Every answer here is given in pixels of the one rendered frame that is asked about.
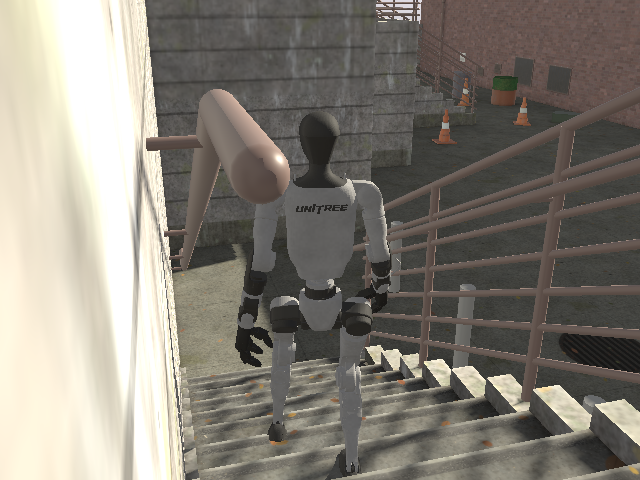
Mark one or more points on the robot right upper arm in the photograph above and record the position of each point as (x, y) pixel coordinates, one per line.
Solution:
(369, 196)

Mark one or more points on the right robot forearm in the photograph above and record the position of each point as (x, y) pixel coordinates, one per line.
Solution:
(381, 273)

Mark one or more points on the right robot hand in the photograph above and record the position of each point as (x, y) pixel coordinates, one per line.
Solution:
(381, 299)

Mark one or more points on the left robot forearm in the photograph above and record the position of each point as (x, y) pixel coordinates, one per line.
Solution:
(254, 282)

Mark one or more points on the robot left upper arm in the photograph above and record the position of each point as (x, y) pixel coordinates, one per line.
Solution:
(264, 230)

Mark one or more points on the left robot hand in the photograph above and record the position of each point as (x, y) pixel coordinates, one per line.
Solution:
(244, 344)

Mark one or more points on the right robot thigh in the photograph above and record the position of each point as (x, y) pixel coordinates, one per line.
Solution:
(356, 324)

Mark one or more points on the right robot foot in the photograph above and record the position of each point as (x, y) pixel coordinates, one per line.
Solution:
(342, 465)

